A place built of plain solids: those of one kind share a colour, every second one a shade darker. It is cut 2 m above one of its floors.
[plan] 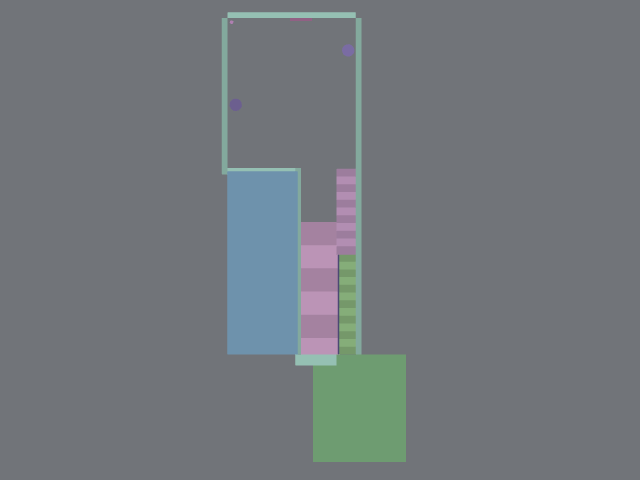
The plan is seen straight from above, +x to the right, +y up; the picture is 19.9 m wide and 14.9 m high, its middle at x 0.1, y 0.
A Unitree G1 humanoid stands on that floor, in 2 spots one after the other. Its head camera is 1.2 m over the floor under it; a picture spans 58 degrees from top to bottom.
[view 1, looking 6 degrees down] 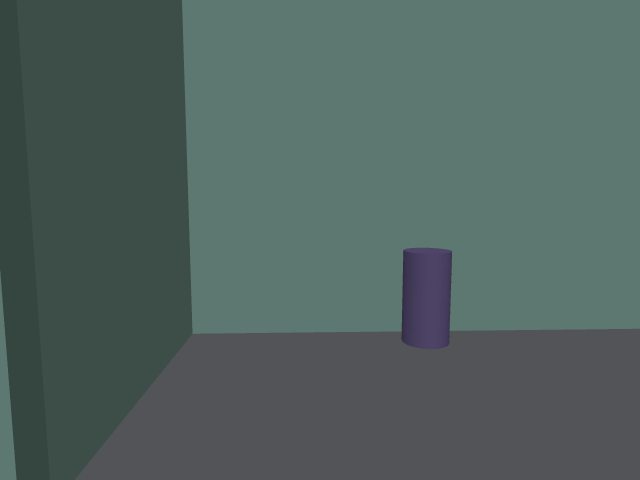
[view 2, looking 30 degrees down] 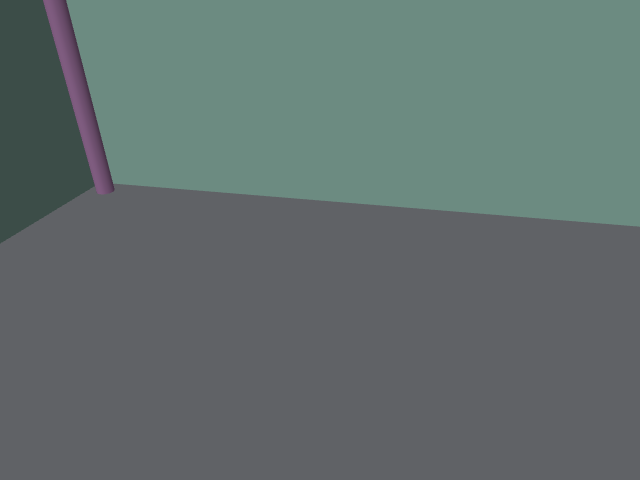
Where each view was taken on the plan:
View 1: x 0.91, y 3.21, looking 178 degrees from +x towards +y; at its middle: wall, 3.71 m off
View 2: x -0.67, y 4.34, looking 101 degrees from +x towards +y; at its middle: ground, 2.40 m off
